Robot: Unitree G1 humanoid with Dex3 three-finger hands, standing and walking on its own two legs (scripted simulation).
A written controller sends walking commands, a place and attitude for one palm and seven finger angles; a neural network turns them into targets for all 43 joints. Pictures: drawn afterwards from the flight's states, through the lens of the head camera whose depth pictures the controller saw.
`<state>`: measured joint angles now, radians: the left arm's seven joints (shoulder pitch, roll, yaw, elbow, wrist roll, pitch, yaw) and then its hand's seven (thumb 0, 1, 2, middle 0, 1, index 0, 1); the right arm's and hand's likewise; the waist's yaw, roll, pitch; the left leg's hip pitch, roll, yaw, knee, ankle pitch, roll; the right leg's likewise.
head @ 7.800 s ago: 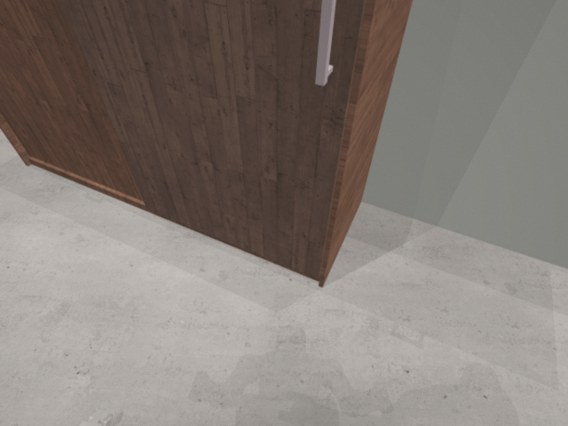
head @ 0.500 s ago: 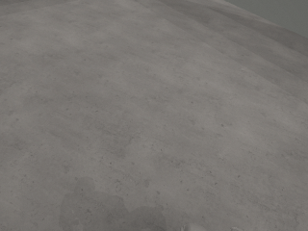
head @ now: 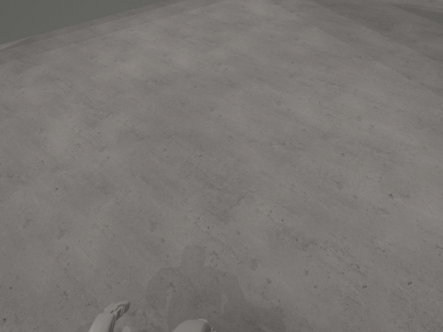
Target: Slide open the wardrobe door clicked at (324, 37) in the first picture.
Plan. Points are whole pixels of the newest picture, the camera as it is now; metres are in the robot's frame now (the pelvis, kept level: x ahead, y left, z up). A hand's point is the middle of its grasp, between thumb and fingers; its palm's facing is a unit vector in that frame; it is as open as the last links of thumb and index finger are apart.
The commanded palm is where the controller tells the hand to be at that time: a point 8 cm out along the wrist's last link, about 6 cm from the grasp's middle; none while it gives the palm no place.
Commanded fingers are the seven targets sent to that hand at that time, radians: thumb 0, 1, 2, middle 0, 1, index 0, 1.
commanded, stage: turn to face it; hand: right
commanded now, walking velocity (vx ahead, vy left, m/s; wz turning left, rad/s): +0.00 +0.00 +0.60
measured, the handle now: out of the picture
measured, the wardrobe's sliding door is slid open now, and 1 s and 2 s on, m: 0.00 0.00 0.00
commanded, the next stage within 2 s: none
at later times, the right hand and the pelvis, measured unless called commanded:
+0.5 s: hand (279, 313) +0.18 -0.10 -0.14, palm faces -0.30 +0.91 -0.28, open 7.4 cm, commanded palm none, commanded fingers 0.00 -0.90 -0.90 0.20 0.30 0.20 0.30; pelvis +0.00 +0.05 +0.00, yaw +18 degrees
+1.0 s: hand (297, 307) +0.20 -0.14 -0.18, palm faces -0.51 +0.84 -0.20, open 7.4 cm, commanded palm none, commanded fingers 0.00 -0.90 -0.90 0.20 0.30 0.20 0.30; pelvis +0.03 +0.01 +0.00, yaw +37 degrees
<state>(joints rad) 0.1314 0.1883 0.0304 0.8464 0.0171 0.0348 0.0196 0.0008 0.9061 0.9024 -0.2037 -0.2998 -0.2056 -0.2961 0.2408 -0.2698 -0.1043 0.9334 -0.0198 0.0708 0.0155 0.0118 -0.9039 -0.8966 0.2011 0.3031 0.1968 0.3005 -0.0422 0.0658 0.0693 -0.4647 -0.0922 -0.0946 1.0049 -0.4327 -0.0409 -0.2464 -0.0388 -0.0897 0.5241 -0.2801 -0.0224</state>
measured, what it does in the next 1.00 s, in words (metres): steps on the spot, turning left: left foot, then right foot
